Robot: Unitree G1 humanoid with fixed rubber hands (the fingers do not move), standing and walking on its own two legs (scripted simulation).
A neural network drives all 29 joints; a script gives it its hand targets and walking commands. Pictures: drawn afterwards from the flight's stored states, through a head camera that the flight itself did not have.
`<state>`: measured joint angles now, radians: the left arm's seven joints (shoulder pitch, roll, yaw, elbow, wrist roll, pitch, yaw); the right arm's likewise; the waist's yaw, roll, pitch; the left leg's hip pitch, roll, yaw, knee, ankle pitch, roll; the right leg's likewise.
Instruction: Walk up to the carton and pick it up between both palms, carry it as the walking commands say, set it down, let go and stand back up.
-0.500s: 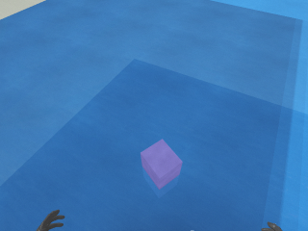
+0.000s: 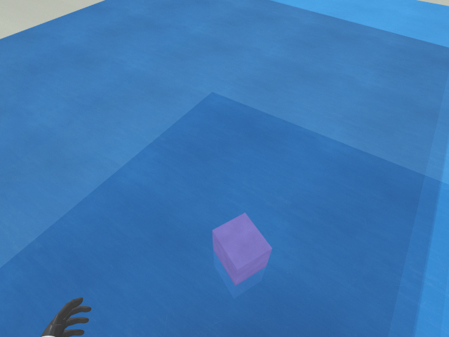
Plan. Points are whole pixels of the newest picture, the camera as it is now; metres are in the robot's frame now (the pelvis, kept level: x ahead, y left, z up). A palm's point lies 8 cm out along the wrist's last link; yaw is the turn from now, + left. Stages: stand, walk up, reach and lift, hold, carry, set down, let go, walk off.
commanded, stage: walk up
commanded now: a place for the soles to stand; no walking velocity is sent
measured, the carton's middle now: (240, 249) +0.59 -0.05 -0.67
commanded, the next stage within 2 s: none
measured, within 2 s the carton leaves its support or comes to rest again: neither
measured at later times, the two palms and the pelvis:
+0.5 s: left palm out of the picture +0.12 +0.22 -0.15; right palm out of the picture +0.21 -0.48 -0.10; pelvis +0.08 -0.12 -0.05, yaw +11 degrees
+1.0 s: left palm out of the picture +0.10 +0.08 -0.15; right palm (434, 226) +0.42 -0.50 -0.13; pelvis +0.17 -0.25 -0.06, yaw +26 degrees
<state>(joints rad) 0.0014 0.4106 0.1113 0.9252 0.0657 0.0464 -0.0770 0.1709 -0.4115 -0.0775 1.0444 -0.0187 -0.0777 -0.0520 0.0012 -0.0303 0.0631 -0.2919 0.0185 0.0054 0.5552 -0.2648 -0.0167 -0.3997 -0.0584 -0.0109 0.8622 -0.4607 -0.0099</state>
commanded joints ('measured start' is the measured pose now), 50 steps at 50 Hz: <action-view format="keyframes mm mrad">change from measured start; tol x32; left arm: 1 -69 201 65 -208 11 -10 -21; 10 334 333 122 -221 14 -23 -19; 50 100 233 12 -189 -91 -107 89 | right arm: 1 137 -387 -99 -81 -7 -31 -43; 20 550 -427 -128 -90 -12 -63 -70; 50 140 -318 -93 -249 2 -12 9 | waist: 1 -30 91 -54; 8 56 191 -72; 11 163 -370 -103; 21 -136 266 -105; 32 67 187 -98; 35 183 -331 -103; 50 -77 155 -225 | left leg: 1 222 345 -530 -212 -194 264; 8 -212 223 -377 -32 -156 213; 11 -688 -48 -23 678 -396 41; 20 294 162 -325 -50 -380 155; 21 296 428 -893 -250 -364 272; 29 -110 316 -404 80 192 275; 35 -721 -76 6 827 -421 54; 46 -301 14 -13 450 -268 95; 50 97 188 -473 167 314 301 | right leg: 1 -398 -94 174 199 15 9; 9 275 57 10 -119 -50 -51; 11 333 -337 678 -642 -465 -227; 18 -174 -211 225 -327 -96 -212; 23 -586 -58 141 511 -96 7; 33 133 36 -70 82 -27 -39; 36 139 -346 700 -540 -283 -227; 45 90 -394 297 -266 542 -227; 50 -171 -68 -54 189 376 0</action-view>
